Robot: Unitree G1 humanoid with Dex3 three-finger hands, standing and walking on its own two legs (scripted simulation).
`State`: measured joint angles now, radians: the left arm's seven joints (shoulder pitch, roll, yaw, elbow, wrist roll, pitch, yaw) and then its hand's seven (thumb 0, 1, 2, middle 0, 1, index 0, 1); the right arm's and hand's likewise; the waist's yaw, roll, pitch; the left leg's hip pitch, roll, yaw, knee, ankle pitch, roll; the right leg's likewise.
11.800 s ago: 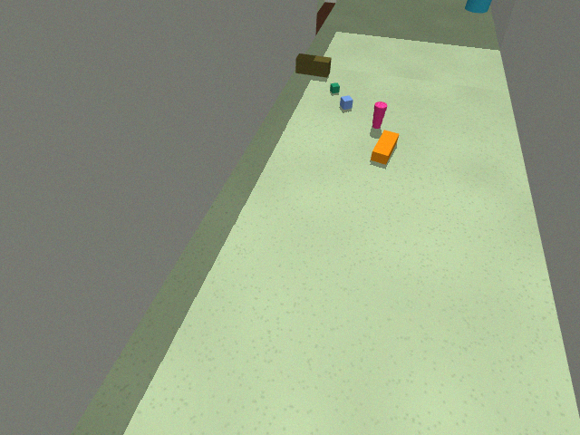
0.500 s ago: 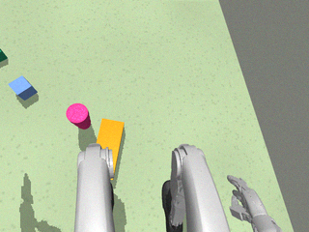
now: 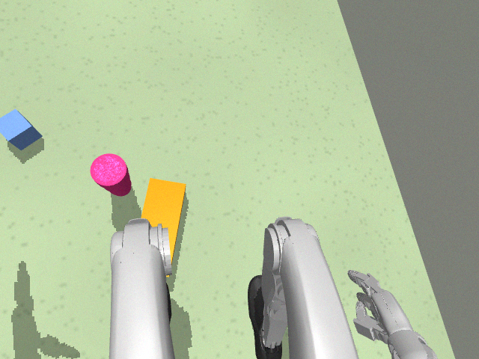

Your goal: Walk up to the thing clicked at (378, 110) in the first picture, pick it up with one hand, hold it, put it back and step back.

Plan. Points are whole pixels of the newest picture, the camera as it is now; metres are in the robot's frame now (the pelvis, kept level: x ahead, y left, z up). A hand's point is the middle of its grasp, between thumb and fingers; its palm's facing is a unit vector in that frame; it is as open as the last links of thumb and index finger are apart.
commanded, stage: go down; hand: left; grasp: from the side
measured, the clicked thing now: (115, 179) +0.45 +0.26 -0.31
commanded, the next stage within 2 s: approach in 0.08 s
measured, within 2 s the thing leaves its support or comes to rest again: neither
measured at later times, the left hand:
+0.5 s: hand out of the picture +0.38 +0.42 -0.07, palm faces +0.23 -0.97 +0.02, open 17.7 cm
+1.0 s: hand (85, 184) +0.42 +0.30 -0.24, palm faces +0.16 -0.98 +0.07, open 17.7 cm
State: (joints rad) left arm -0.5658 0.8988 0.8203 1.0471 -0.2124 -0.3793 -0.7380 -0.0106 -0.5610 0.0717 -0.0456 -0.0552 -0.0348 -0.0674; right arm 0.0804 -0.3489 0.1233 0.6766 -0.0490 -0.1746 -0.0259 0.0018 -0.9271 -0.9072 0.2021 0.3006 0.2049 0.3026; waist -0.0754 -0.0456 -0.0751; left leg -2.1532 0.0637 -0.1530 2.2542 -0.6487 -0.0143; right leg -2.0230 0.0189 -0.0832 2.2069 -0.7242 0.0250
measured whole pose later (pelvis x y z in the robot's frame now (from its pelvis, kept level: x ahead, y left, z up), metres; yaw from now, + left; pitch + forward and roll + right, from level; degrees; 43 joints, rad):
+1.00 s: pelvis -0.01 +0.01 -0.09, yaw -8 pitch +15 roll -14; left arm -0.59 0.84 0.71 1.39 -0.23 -0.92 -0.49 -0.01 -0.61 0.03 -0.07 -0.09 -0.06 -0.10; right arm -0.15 -0.36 0.42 0.60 -0.28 -0.08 0.07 0.00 -0.94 -0.91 0.20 0.30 0.21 0.30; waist -0.20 -0.24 0.23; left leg -2.24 0.07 -0.35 2.63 -0.70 -0.03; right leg -2.07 0.10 -0.20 2.47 -0.71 0.06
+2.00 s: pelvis -0.01 +0.02 -0.10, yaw -11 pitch +9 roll -18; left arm -0.60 0.84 0.53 1.45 -0.14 -1.12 -0.09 0.00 -0.07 0.39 -0.32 -0.30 -0.31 -0.31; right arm -0.21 -0.36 0.53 0.54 -0.37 0.01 0.13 -0.01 -0.89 -0.90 0.20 0.30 0.21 0.30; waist -0.22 -0.30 0.32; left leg -2.21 0.06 -0.43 2.69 -0.70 -0.02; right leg -2.01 0.13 -0.26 2.46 -0.67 0.07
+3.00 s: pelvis -0.01 +0.02 -0.09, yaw -9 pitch +14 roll -16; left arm -0.55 0.75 0.50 1.12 -0.15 -0.90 -0.11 0.05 -0.27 1.02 -0.80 -1.03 -0.70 -1.02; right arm -0.10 -0.35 0.40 0.56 -0.28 0.05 0.13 -0.01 -0.91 -0.90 0.20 0.30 0.21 0.30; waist -0.18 -0.21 0.21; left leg -2.24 0.07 -0.37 2.62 -0.68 -0.01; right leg -2.05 0.10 -0.22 2.43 -0.67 0.06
